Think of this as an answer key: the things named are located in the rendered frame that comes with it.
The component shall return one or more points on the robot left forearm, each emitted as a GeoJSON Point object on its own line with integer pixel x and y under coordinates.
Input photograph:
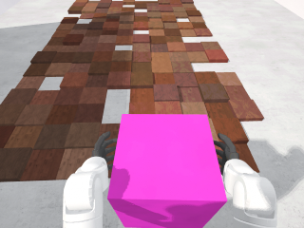
{"type": "Point", "coordinates": [83, 199]}

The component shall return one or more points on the robot right forearm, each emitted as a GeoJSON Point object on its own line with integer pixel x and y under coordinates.
{"type": "Point", "coordinates": [254, 197]}

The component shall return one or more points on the carton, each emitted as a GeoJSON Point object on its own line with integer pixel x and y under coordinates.
{"type": "Point", "coordinates": [165, 172]}

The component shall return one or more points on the left robot hand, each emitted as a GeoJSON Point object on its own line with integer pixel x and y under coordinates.
{"type": "Point", "coordinates": [100, 149]}

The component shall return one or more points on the right robot hand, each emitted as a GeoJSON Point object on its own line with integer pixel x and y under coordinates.
{"type": "Point", "coordinates": [229, 151]}

